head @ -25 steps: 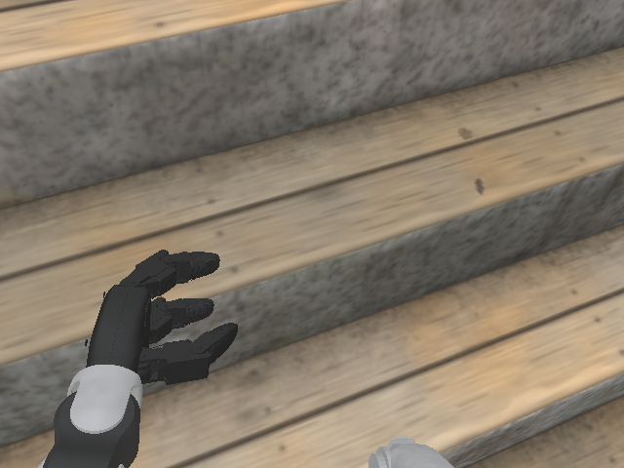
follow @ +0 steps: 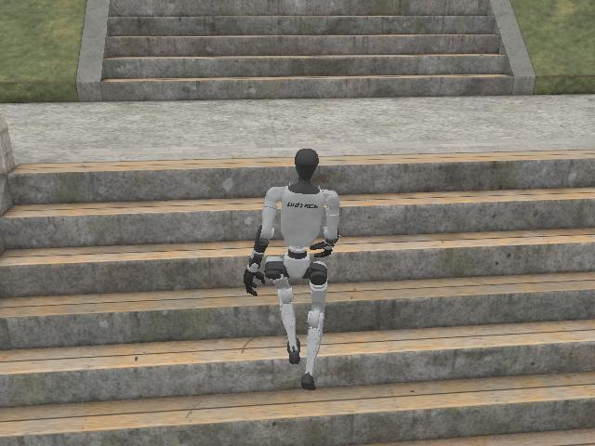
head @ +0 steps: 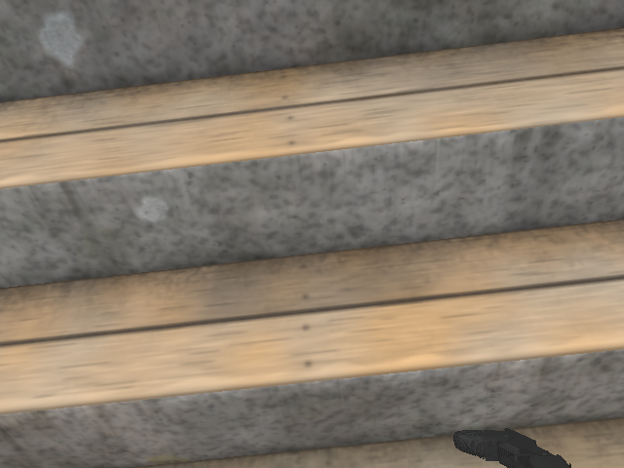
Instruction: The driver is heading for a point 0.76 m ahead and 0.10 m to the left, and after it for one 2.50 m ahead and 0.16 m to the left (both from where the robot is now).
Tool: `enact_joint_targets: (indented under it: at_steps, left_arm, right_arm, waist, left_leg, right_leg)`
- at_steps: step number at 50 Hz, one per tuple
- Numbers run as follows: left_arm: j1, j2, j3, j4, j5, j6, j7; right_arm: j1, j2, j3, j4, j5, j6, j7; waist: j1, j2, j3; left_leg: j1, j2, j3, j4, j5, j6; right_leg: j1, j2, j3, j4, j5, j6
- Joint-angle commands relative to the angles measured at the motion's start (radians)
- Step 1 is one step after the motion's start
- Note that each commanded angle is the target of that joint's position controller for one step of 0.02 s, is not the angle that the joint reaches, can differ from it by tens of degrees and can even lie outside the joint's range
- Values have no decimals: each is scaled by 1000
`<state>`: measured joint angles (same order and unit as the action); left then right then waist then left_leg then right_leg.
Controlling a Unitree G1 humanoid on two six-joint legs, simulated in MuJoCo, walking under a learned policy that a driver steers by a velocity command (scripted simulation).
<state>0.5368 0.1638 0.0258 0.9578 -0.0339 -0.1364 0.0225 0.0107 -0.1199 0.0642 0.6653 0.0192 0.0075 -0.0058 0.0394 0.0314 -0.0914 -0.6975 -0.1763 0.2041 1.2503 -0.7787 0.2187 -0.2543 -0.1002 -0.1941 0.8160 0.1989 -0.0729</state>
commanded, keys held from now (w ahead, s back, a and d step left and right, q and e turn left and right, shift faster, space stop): w+q+shift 0.50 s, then w+e+shift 0.38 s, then e+shift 0.12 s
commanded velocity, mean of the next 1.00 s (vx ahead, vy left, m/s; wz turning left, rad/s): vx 0.97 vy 0.00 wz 0.37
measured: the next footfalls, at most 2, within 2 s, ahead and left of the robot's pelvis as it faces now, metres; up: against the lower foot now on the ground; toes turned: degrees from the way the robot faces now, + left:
right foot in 0.30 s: +0.34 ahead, -0.14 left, +0.20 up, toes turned +18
left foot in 0.72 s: +0.55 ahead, +0.26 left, +0.41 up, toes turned +31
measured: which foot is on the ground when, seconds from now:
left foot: down 0.00-0.30, up 0.32-0.70, down 0.72-1.00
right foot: up 0.00-0.28, down 0.30-0.76, up 0.78-1.00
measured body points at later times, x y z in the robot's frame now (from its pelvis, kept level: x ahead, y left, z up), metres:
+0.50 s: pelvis +0.29 -0.02 +0.28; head +0.30 -0.03 +0.73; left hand +0.25 +0.26 +0.16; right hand +0.60 -0.13 +0.23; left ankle +0.24 +0.10 -0.15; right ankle +0.30 -0.15 -0.41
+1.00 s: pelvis +0.59 +0.16 +0.53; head +0.58 +0.15 +0.98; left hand +0.78 +0.44 +0.52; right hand +0.66 -0.09 +0.38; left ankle +0.51 +0.25 -0.20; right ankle +0.68 +0.07 +0.20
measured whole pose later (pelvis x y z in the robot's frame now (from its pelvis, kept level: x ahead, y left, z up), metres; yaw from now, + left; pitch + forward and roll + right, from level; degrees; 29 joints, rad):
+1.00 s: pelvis +0.59 +0.16 +0.53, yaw +18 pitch +1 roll +2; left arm -0.04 0.10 0.03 0.55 0.00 -0.05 0.04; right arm 0.43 -0.25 -0.06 1.07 -0.04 -0.12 0.02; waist 0.05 -0.01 -0.06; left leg -0.15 0.05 0.24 0.49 -0.32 0.02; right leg -1.36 0.08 0.04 2.42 -0.32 -0.18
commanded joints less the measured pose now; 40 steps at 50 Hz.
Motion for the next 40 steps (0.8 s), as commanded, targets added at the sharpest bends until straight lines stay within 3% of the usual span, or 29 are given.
enact_joint_targets:
  at_steps: [1,2,3,4,6,9,11,12,13,14,15,16,17,18,20,22,25,27,29,30,32,33,34,35,36,37,38,39,40]
  left_arm:
    - [-391,70,7,-401,145,-13,-35]
    - [-449,4,-14,-469,148,-21,-30]
    - [-376,-32,-38,-491,122,-23,-16]
    - [-397,-102,-76,-529,141,-7,-1]
    - [-431,-13,-72,-550,103,60,18]
    - [-763,-13,-80,-691,88,100,68]
    - [-896,-48,-113,-797,122,74,66]
    - [-815,-34,-126,-789,124,74,50]
    - [-538,56,-88,-667,77,77,23]
    - [-379,120,-35,-607,40,77,28]
    - [-73,168,19,-487,44,76,42]
    - [80,276,59,-374,80,77,52]
    - [-99,268,70,-384,64,89,55]
    - [-253,200,70,-383,61,88,45]
    - [-350,34,35,-284,55,61,34]
    - [-372,-49,13,-174,73,20,11]
    - [-368,-20,22,-89,71,-38,-23]
    - [-290,25,33,-44,83,-52,-14]
    - [-126,98,40,24,68,-70,-16]
    - [-57,79,33,58,61,-62,-17]
    - [111,66,27,129,31,-31,1]
    - [-32,88,23,72,0,-19,10]
    - [-52,113,16,17,-33,-38,9]
    - [-82,300,52,-25,-19,-76,-5]
    - [-143,415,95,-60,-29,-91,-19]
    - [-188,406,123,-88,-14,-114,-46]
    - [-228,233,95,-141,-42,-115,-82]
    - [-252,192,103,-185,4,-98,-92]
    - [-312,60,85,-278,55,-79,-70]
  right_arm:
    - [-3,-227,-126,-50,-14,-17,-17]
    - [78,-219,-129,-5,-20,-43,-26]
    - [197,-201,-125,75,-58,-59,-23]
    - [249,-211,-130,123,-69,-76,-16]
    - [68,-181,-115,69,-91,-103,-18]
    - [299,-183,-118,172,-57,-155,-35]
    - [437,-235,-150,213,-48,-140,-53]
    - [371,-238,-146,180,-11,-120,-65]
    - [357,-338,-165,146,20,-115,-54]
    - [295,-403,-191,88,20,-150,-40]
    - [105,-399,-201,55,-12,-187,-12]
    - [-40,-259,-172,13,-3,-200,37]
    - [-51,-164,-148,-75,-73,-193,57]
    - [-8,-79,-130,-95,-98,-183,68]
    - [37,-21,-104,-102,-114,-153,62]
    - [70,-11,-94,-113,-84,-107,46]
    - [2,-25,-79,-154,-43,-63,22]
    - [-145,-44,-93,-176,-42,-43,6]
    - [-216,16,-73,-230,-55,-40,-7]
    - [-302,24,-54,-271,-59,-53,-12]
    - [-437,60,-15,-345,-71,-49,16]
    - [-348,52,9,-350,-56,-53,45]
    - [-227,-4,-13,-254,-36,-57,55]
    - [62,-46,-54,-225,-29,-42,31]
    - [219,-106,-84,-190,-35,-16,15]
    - [331,-225,-138,-197,-42,-19,7]
    - [337,-326,-181,-133,-75,-39,-13]
    - [367,-350,-201,-123,-77,-34,-10]
    - [246,-311,-194,-80,-61,-60,14]
  waist:
    - [-125,68,-44]
    - [-90,-51,46]
    - [-30,-99,96]
    - [24,-116,170]
    - [117,-63,263]
    - [-37,-38,341]
    - [-94,-19,225]
    - [-10,-174,79]
    - [125,-245,-195]
    - [181,-138,-250]
    - [361,-117,-394]
    - [394,-479,-450]
    - [187,-449,-454]
    - [87,-283,-294]
    - [-25,-53,17]
    - [-100,-70,99]
    - [-156,-24,229]
    - [-80,-24,244]
    - [-54,-68,244]
    - [-32,-33,262]
    - [23,-16,199]
    - [-47,-22,133]
    - [-33,1,-64]
    - [-169,-181,-274]
    - [-271,-219,-453]
    - [-308,-233,-514]
    - [-276,68,-457]
    - [-292,77,-558]
    - [-198,3,-470]
  left_leg:
    - [475,207,-918,-738,396,272]
    - [440,230,-916,-792,529,207]
    - [444,255,-893,-832,593,163]
    - [419,248,-805,-845,584,124]
    - [21,207,-559,-919,528,5]
    - [60,244,-588,-1070,720,69]
    - [282,254,-528,-1115,937,27]
    - [261,229,-391,-1073,1238,-34]
    - [129,194,-396,-998,1658,28]
    - [112,229,-467,-764,2155,32]
    - [151,272,-484,-388,2263,-2]
    - [-2,0,-378,179,1213,-69]
    - [-137,-38,-441,521,823,-92]
    - [-285,14,-448,666,855,-82]
    - [-420,68,-417,778,855,-60]
    - [-495,81,-395,1005,699,-49]
    - [-521,155,-391,823,563,-52]
    - [-532,88,-333,891,525,-49]
    - [-817,108,-335,1023,308,-20]
    - [-849,134,-284,838,207,-9]
    - [-794,194,-91,654,180,-7]
    - [-266,243,23,165,278,-9]
    - [264,121,114,102,428,-52]
    - [532,78,32,125,407,-70]
    - [591,76,-65,40,349,-74]
    - [691,115,-240,-177,289,-77]
    - [793,381,-712,-521,303,17]
    - [772,522,-1072,-810,210,32]
    - [686,534,-1020,-823,109,25]
  right_leg:
    - [-789,187,298,1399,-319,55]
    - [-882,159,322,1525,-332,32]
    - [-969,147,298,1570,-387,27]
    - [-1071,107,315,1616,-480,11]
    - [-856,88,304,1373,-607,49]
    - [-1002,101,215,1550,-798,72]
    - [-951,74,286,1217,-1019,13]
    - [-572,59,316,807,-1002,-28]
    - [62,211,96,494,-919,-11]
    - [252,249,44,426,-872,15]
    - [383,179,221,316,-804,-43]
    - [434,-39,709,-23,-755,-175]
    - [337,-166,1088,-217,-814,-225]
    - [257,-173,1046,-175,-1013,-201]
    - [-20,-160,787,-204,-975,-120]
    - [-115,-166,565,-310,-727,-86]
    - [-185,-162,269,-525,-464,-15]
    - [-155,-151,189,-666,-260,-79]
    - [130,-204,207,-720,-177,-103]
    - [204,-163,143,-768,-150,-95]
    - [296,-131,101,-846,18,-83]
    - [52,-62,3,-968,175,-97]
    - [-119,-82,73,-857,849,-160]
    - [-21,-154,108,-612,1368,-169]
    - [115,-188,152,-334,1620,-157]
    - [120,-167,248,-67,1496,-114]
    - [-230,34,280,349,653,-49]
    - [-319,222,359,945,-128,-19]
    - [-516,199,468,1311,-130,-3]
Velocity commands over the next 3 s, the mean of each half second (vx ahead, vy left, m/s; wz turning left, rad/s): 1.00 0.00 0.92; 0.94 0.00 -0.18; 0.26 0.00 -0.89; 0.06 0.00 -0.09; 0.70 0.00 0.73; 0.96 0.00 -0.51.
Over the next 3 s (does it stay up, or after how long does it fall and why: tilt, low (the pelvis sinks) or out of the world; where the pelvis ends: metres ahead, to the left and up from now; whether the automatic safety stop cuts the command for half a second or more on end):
stays up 1.47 0.35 0.92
